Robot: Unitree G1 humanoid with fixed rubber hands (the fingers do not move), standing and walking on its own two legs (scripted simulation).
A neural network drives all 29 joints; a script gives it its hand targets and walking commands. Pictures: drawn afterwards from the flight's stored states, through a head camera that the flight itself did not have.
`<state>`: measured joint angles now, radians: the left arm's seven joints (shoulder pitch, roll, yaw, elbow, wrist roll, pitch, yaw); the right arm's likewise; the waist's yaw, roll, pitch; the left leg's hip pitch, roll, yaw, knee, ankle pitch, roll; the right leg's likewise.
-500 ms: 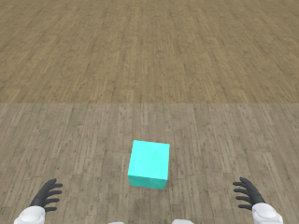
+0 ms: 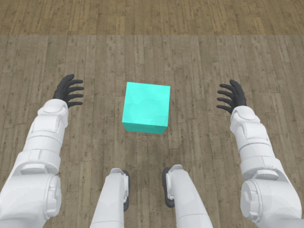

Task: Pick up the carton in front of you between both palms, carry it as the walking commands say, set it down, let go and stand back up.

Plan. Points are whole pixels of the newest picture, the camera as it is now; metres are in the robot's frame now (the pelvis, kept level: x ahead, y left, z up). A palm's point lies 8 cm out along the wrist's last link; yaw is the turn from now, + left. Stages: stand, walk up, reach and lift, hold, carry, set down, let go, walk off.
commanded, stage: reach and lift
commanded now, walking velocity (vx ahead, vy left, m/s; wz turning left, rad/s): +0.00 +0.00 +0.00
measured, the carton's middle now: (146, 110) +0.53 -0.02 -0.56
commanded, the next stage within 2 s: none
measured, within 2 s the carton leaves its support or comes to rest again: neither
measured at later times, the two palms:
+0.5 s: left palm (90, 65) +0.57 +0.17 -0.15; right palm (205, 78) +0.52 -0.20 -0.15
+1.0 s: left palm (105, 98) +0.55 +0.17 -0.40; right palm (188, 105) +0.50 -0.21 -0.41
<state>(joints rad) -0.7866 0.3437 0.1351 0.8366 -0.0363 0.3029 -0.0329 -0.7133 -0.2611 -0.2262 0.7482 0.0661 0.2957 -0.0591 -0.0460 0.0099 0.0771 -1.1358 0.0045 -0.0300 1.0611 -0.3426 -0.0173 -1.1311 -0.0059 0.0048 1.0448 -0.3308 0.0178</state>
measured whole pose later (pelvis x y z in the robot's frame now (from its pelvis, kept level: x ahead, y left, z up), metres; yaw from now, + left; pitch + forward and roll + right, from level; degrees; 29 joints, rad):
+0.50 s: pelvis +0.01 +0.00 -0.04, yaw +0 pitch +48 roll -1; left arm -1.34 0.33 0.32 1.04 0.11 0.15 -0.04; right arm -1.18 -0.14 -0.46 0.84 -0.08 0.13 -0.08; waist -0.07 0.02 -0.01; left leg -1.62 -0.02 -0.05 1.10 -0.31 -0.02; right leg -1.61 0.00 0.02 1.08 -0.30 0.03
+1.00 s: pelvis -0.04 +0.00 -0.26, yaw -2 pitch +44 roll -2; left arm -1.52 0.45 0.06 1.11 -0.17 0.15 0.06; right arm -1.39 -0.30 -0.23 0.99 0.18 0.14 -0.15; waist -0.05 -0.01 0.21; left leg -2.23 -0.05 -0.07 2.00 -0.53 -0.05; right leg -2.22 0.05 0.04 1.97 -0.51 0.07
